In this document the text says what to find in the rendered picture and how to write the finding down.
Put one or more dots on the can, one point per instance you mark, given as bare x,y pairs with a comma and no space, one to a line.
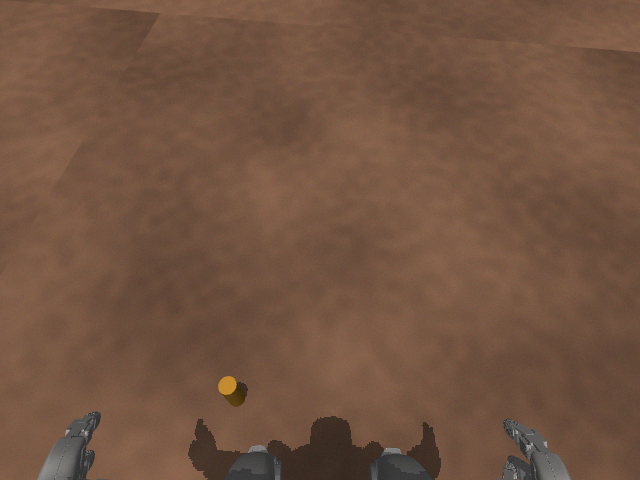
230,389

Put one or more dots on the right robot hand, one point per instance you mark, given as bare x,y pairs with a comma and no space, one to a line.
544,465

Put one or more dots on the left robot hand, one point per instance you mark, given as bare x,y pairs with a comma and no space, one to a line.
68,458

